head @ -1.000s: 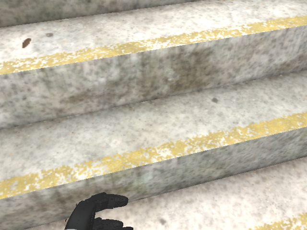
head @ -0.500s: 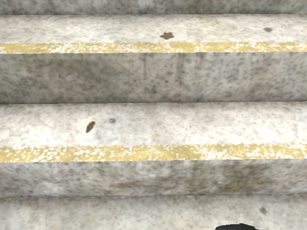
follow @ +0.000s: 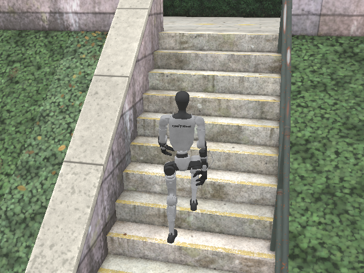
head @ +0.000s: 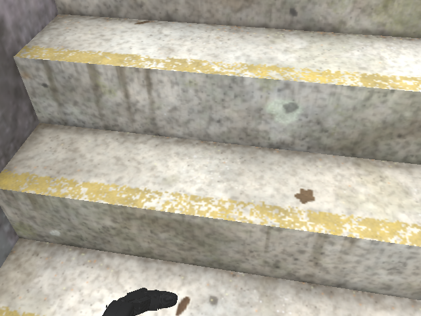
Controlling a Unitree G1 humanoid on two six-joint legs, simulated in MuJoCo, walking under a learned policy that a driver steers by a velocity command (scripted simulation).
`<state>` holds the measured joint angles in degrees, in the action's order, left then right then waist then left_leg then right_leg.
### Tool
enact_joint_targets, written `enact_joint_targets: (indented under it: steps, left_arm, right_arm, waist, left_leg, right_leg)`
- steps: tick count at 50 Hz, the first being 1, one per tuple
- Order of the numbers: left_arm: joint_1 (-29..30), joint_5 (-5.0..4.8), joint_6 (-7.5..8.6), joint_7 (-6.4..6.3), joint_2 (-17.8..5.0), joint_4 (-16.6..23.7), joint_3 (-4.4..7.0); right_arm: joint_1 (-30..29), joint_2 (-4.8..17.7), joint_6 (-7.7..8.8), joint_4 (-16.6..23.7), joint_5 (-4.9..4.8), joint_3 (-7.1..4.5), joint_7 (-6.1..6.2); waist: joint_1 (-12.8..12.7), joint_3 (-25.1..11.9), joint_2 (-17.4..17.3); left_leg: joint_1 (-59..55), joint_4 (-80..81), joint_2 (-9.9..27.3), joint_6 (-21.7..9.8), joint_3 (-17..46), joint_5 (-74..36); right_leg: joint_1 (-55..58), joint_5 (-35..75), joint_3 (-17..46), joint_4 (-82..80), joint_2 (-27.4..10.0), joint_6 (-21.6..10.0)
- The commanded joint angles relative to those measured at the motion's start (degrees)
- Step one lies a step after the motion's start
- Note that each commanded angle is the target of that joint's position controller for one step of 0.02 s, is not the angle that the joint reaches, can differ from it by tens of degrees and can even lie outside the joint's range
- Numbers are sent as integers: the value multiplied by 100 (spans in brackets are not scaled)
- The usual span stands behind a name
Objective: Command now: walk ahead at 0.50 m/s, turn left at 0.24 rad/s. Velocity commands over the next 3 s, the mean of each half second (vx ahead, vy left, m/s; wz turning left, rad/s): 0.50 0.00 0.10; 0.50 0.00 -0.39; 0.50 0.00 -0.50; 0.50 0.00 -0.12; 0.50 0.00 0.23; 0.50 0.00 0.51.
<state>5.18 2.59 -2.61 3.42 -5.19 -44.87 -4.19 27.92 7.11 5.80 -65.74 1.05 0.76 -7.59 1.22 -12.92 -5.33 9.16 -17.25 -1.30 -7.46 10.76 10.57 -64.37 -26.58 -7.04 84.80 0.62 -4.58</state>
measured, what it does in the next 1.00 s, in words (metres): climbs: left foot 0.20 m higher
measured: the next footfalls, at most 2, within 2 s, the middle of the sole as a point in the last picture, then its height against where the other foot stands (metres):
left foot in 0.54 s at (152, 313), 0.20 m higher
right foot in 1.04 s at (253, 191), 0.20 m higher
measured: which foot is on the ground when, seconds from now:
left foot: down 0.00-0.04, up 0.06-0.52, down 0.54-1.00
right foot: down 0.00-0.56, up 0.58-1.00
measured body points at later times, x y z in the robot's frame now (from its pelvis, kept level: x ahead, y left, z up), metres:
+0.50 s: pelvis +0.24 +0.02 +0.19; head +0.25 +0.01 +0.64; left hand +0.10 +0.15 +0.04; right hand +0.51 -0.09 +0.12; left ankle +0.40 +0.15 -0.30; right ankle +0.11 -0.11 -0.56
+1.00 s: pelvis +0.49 +0.07 +0.38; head +0.48 +0.06 +0.83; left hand +0.71 +0.21 +0.28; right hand +0.39 -0.08 +0.22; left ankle +0.41 +0.16 -0.36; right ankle +0.60 -0.07 -0.10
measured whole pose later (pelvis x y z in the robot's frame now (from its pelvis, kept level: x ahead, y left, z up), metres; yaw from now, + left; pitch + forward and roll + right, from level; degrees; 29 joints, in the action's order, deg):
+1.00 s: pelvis +0.49 +0.07 +0.38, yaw -10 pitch +8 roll -1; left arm 1.7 0.6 -3.1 4.2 -4.9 -52.3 -1.5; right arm 25.2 5.0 3.9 -67.4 5.9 3.6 -6.7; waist 0.3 -10.3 -2.6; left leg 6.9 -14.2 3.4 -1.3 -18.0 15.1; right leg -78.1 -9.6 -3.7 102.9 -4.6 -14.4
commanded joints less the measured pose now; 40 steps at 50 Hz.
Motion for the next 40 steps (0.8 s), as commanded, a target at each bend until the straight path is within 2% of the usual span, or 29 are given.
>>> enact_joint_targets:
  steps: [1, 2, 3, 4, 5, 6, 8, 9, 12, 14, 17, 20, 21, 22, 23, 24, 25, 27, 28, 29, 30, 31, 32, 34, 35, 36, 38, 39, 40]
  left_arm:
    - [-1461, -31, 31, 25, -1240, -112, 469]
    - [-2512, 75, -92, -49, -1427, -521, 580]
    - [-2792, 355, -157, -136, -1635, -553, 665]
    - [-2774, 324, 19, -191, -1459, -708, 598]
    - [-2386, 192, 143, -143, -1187, -988, 558]
    - [-2258, 204, 255, -105, -496, -1398, 414]
    - [-1635, 24, 498, -128, 208, -1701, 223]
    - [-1346, -17, 599, -140, 286, -1730, 207]
    - [-1298, 282, 701, 39, -91, -1492, 332]
    - [-1978, 386, 651, 29, -350, -1601, 362]
    - [-3614, 603, 596, -29, -100, -2385, 225]
    - [-3750, 657, 780, 179, -115, -2472, 147]
    - [-3564, -502, 1116, -412, -467, -2351, 365]
    - [-3617, -681, 1254, -688, -703, -2311, 418]
    - [-3658, -570, 1248, -816, -655, -2347, 441]
    - [-3446, 126, 961, 97, -505, -2470, 238]
    - [-3831, 53, 1048, 486, -979, -2359, 355]
    - [-3688, -132, 1138, 584, -1636, -2309, 676]
    - [-3538, -39, 1084, 557, -1517, -2396, 809]
    - [-4248, 413, 1048, 714, -693, -2230, 551]
    - [-4086, 171, 865, 740, -623, -2407, 675]
    - [-3638, -56, 775, 697, -630, -2561, 801]
    - [-3251, -159, 768, 535, -343, -2420, 772]
    - [-2664, -182, 836, 264, -110, -2187, 692]
    - [-2669, -267, 772, 218, -77, -2183, 642]
    - [-2430, -303, 706, 199, 0, -1975, 626]
    - [-2107, -347, 638, 313, 79, -1756, 576]
    - [-1902, -388, 606, 374, 143, -1669, 511]
    - [-1714, -375, 575, 396, 65, -1550, 494]
  right_arm:
    - [509, 1062, 305, 77, 339, -332, -152]
    - [478, 734, 151, 33, 505, -264, -329]
    - [-340, 459, -159, -129, 353, -314, -429]
    - [-459, 608, -205, -66, -67, -356, -308]
    - [-856, 709, -177, 61, -194, -389, -106]
    - [-1286, 761, -141, 275, -202, -405, 68]
    - [-1458, 259, -185, 630, 17, -213, 296]
    - [-1331, 4, -261, 680, 69, -144, 324]
    - [-1932, 301, -352, 1121, 4, -82, 308]
    - [-2102, 187, -414, 1130, -2, 4, 200]
    - [-3190, 16, -408, 1755, 35, 245, 417]
    - [-4209, 292, -692, 2483, -1, 247, 566]
    - [-4332, -300, -431, 3043, 22, 334, 787]
    - [-4278, -210, -407, 3133, -41, 390, 790]
    - [-4164, -147, -429, 3210, -134, 366, 820]
    - [-5722, 115, -1002, 3510, 154, 465, 393]
    - [-5481, 107, -1120, 3627, 100, 368, 156]
    - [-3710, 539, -1045, 2951, 128, 224, 167]
    - [-2355, 718, -1036, 2442, 320, 83, 362]
    - [-881, 908, -955, 1789, 110, 118, 402]
    - [179, 1391, -937, 1507, 402, -104, 453]
    - [-5, 1508, -738, 1077, 340, -234, 434]
    - [-792, 1346, -542, 837, 157, -225, 430]
    - [-1832, 101, -416, 649, 84, 33, 417]
    - [-2075, -372, -400, 598, 151, 190, 391]
    - [-2063, -349, -334, 502, 274, 196, 375]
    - [-2096, -247, -204, 576, 242, 106, 396]
    - [-2024, -75, -205, 511, 298, 48, 416]
    - [-1804, -151, -177, 403, 367, 95, 438]
  waist:
    - [-668, -1365, 333]
    - [-1099, -1427, 1053]
    - [-1658, 19, 2510]
    - [-1449, 562, 1898]
    - [-1051, 1158, 1602]
    - [-809, 1021, 408]
    - [-187, 876, 104]
    - [107, 878, 377]
    - [250, 723, 410]
    - [105, 853, 1143]
    - [-440, 1332, 644]
    - [-366, 1028, 775]
    - [-177, 2186, 760]
    - [-165, 2118, 778]
    - [-184, 2112, 948]
    - [112, 446, 1270]
    - [181, 538, 2011]
    - [651, -551, 2168]
    - [1020, -1103, 1766]
    - [949, -2424, -227]
    - [1391, -1955, -802]
    - [1241, -477, -737]
    - [637, 361, -583]
    - [47, 411, 780]
    - [-185, 409, 895]
    - [-379, 580, 961]
    - [-589, 703, 699]
    - [-538, 744, 167]
    - [-608, 815, 166]
  left_leg:
    - [257, -2316, 1171, -967, 193, -11158]
    - [1765, -3409, 680, -1003, 370, -8890]
    - [3826, -6654, -417, -461, 351, -2361]
    - [5008, -8755, -453, -566, 999, -2355]
    - [5772, -9611, -489, -723, 996, -2069]
    - [6039, -9698, -581, -1028, 1106, -2012]
    - [6324, -9707, -377, -1117, 1009, -1770]
    - [6472, -9706, -270, -1018, 758, -1386]
    - [5909, -8916, 31, -658, -433, -1544]
    - [6236, -10644, 175, -608, -960, -949]
    - [9289, -11343, 213, -1094, -153, -676]
    - [8681, -9206, 893, -979, -978, -1265]
    - [7468, -9900, 763, -107, -1575, 369]
    - [6370, -8909, 966, -8, -1838, 765]
    - [5638, -8182, 1045, -2, -1896, 1001]
    - [4303, -6991, 497, -436, -2245, 1071]
    - [3917, -6968, 30, -343, -2278, 1320]
    - [3599, -4721, -318, -355, -2090, 1412]
    - [2000, -3860, -121, -558, -1216, 285]
    - [-848, -2799, 1157, -1456, 1654, -86]
    - [-898, -747, 2006, -1521, 4172, 1497]
    - [297, -217, 2112, -1124, 4210, 3458]
    - [1118, -513, 1967, -832, 3176, 3408]
    - [1369, -790, 1883, -537, 1477, 2007]
    - [1665, -755, 1849, -148, 948, 1297]
    - [1696, -631, 1738, 39, 245, 380]
    - [1716, -434, 1455, 183, -1223, -586]
    - [1694, -169, 1356, -91, -1476, -681]
    - [1594, -99, 1310, -110, -1627, -385]
  right_leg:
    - [4077, 1755, 1126, -1969, 172, -882]
    - [5328, -53, 3006, -3832, -368, -1341]
    - [4743, -2321, 5696, -6041, -1343, -1952]
    - [4327, -3557, 6500, -6309, -1484, -1670]
    - [4041, -3227, 5660, -6009, -1498, -1463]
    - [4145, -2221, 4842, -5915, -1333, -1243]
    - [4066, -404, 3251, -5775, -1085, -744]
    - [3997, 78, 2395, -5910, -849, -639]
    - [3342, 1267, 861, -6593, -592, -475]
    - [3420, 1162, 1106, -7021, -784, -806]
    - [5882, 770, 2052, -6963, -1537, -1002]
    - [5738, 1273, 1475, -7575, -1538, -876]
    - [4542, 262, 1573, -8424, -1512, -705]
    - [4102, 668, 1497, -9278, -1580, -730]
    - [4384, 1498, 1163, -9341, -1477, -737]
    - [3650, 4960, 657, -8733, -1414, -1157]
    - [4211, 9141, 741, -7964, -1710, -1433]
    - [6987, 11919, 589, -6558, -1849, -1214]
    - [6388, 11114, 865, -5207, -1650, -989]
    - [3723, 7840, 1496, -3435, -950, -974]
    - [2336, 3882, 2201, -977, -117, -706]
    - [1247, 4091, 2818, 1502, 40, -627]
    - [642, 4056, 2546, 2441, -20, -586]
    - [129, 3763, 2443, 3397, -121, -907]
    - [109, 4077, 2528, 3341, -283, -1013]
    - [-119, 4011, 2344, 3513, -354, -1141]
    - [-288, 3513, 1915, 3565, -434, -1242]
    - [-527, 2899, 1538, 4686, -317, -1334]
    - [-943, 2737, 1456, 5264, -228, -1466]
Over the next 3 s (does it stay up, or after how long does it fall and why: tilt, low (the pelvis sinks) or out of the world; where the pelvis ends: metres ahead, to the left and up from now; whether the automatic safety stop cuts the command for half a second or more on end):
stays up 1.38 -0.21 1.16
